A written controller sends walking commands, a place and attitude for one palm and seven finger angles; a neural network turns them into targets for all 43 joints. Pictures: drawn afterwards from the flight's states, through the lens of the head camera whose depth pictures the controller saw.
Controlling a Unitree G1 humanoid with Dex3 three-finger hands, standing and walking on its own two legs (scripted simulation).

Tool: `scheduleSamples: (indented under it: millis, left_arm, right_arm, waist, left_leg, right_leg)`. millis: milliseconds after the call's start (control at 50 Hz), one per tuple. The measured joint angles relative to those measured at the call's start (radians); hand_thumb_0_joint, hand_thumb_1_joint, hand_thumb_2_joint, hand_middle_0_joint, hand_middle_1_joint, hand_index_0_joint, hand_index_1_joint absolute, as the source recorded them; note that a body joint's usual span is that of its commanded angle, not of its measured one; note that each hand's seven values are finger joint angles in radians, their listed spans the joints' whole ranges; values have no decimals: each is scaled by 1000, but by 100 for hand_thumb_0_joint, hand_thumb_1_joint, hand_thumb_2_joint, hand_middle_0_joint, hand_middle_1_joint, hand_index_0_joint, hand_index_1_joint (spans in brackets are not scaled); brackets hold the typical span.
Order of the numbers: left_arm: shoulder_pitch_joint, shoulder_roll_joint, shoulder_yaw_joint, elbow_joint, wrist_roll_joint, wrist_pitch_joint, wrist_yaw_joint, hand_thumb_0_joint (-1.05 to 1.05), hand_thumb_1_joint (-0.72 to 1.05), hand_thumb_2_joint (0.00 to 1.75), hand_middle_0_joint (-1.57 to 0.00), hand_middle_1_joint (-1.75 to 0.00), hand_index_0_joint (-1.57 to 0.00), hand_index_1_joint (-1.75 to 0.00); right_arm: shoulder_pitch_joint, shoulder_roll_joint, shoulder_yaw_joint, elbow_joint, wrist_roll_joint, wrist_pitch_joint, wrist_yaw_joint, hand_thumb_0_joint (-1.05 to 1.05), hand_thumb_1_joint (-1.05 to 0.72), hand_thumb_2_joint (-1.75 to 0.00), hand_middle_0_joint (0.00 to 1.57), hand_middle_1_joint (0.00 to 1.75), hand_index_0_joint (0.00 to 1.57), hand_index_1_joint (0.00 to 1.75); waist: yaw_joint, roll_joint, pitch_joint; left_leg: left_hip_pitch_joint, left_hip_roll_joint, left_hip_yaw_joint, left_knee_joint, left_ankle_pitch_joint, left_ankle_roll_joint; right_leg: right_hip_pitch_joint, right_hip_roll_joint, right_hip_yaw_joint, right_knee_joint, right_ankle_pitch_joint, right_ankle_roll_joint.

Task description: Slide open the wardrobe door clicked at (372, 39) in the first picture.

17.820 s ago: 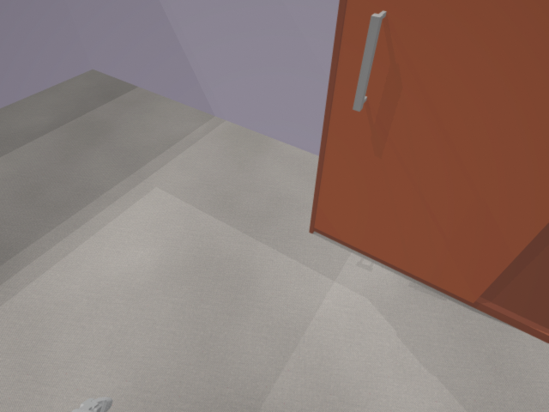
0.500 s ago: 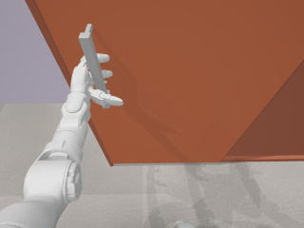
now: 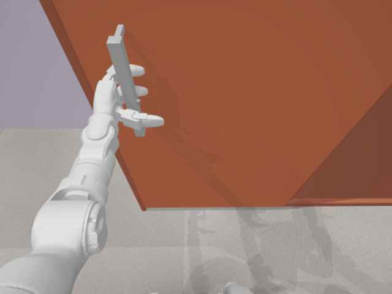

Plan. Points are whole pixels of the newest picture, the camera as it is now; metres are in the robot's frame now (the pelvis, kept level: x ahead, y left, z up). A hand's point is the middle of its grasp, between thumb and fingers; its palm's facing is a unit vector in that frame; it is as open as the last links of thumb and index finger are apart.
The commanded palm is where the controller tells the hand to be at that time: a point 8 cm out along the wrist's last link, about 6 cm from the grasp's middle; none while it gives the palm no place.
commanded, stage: grip the handle and tug to test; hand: left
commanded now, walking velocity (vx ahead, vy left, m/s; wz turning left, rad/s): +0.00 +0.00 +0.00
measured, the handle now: (131, 88) +0.52 +0.12 +0.11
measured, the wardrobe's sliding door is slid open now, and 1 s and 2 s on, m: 0.00 0.00 0.02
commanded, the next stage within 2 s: tug the door sideways, standing still in 1.22 s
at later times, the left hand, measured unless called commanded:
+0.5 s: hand (139, 101) +0.48 +0.10 +0.11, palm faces -0.06 -1.00 -0.01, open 5.5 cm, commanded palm +0.45 +0.16 +0.12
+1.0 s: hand (141, 102) +0.48 +0.10 +0.11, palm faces -0.03 -1.00 +0.00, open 5.2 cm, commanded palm +0.43 +0.15 +0.12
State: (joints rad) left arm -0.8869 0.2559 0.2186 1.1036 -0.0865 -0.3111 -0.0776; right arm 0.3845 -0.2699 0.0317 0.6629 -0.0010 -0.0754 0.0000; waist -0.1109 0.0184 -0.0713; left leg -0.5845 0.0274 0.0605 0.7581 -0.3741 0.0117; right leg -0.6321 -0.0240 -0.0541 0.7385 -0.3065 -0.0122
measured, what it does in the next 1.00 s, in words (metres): stands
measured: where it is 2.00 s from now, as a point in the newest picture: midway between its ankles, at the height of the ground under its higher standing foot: outside the picture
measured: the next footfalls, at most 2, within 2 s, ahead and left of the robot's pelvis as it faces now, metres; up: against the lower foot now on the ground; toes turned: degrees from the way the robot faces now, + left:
none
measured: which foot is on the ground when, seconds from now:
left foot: down 0.00-1.00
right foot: down 0.00-1.00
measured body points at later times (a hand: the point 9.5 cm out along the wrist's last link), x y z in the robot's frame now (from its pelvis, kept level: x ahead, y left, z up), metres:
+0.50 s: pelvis +0.01 +0.00 +0.00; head +0.07 -0.01 +0.45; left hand +0.48 +0.15 +0.12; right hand +0.05 -0.26 -0.12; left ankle +0.00 +0.11 -0.71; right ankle +0.03 -0.11 -0.71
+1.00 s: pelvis +0.02 -0.01 +0.01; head +0.07 -0.02 +0.45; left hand +0.47 +0.15 +0.12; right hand +0.06 -0.26 -0.11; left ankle +0.00 +0.11 -0.71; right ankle +0.03 -0.11 -0.71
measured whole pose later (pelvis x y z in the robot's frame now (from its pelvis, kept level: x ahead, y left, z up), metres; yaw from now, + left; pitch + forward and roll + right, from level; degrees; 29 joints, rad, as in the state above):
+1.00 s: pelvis +0.02 -0.01 +0.01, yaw -1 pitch +11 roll +0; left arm -0.73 0.22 0.23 0.92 -0.11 -0.25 -0.06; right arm 0.38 -0.26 0.02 0.64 0.00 -0.06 0.01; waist -0.10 0.03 -0.09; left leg -0.51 0.04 0.08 0.70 -0.38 0.00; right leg -0.57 0.00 -0.03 0.70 -0.31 -0.02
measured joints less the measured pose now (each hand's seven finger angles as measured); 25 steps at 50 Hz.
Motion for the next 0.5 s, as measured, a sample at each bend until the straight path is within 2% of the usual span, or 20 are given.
scheduleSamples:
  millis: [200, 360, 500]
  left_arm:
    - [27, -22, -1, -26, -1, 4, 9, -1, 4, 53, -36, -129, -37, -129]
    - [37, -7, 2, -40, 9, 7, 15, 0, 41, 69, -39, -134, -40, -133]
    - [46, -12, 9, -49, 0, 12, -12, 0, 69, 81, -42, -138, -43, -137]
  right_arm:
    - [4, 5, 0, 1, -2, 7, 7, 1, -91, -89, 20, 29, 20, 30]
    - [-2, 5, -2, -13, -2, 8, 3, 1, -91, -89, 20, 29, 20, 30]
    - [-5, 3, -2, -6, -1, 13, -1, 1, -91, -89, 20, 29, 20, 30]
  waist:
    - [3, 2, -8]
    - [0, 3, 0]
    - [5, 0, -5]
  left_leg:
    - [16, 1, 6, -4, -7, 2]
    - [18, 3, 5, -8, -5, 0]
    - [25, 5, 5, -17, -4, -2]
  right_leg:
    - [13, 2, 6, -3, -4, 2]
    - [14, 5, 6, -7, -3, 1]
    - [20, 8, 7, -15, -2, -1]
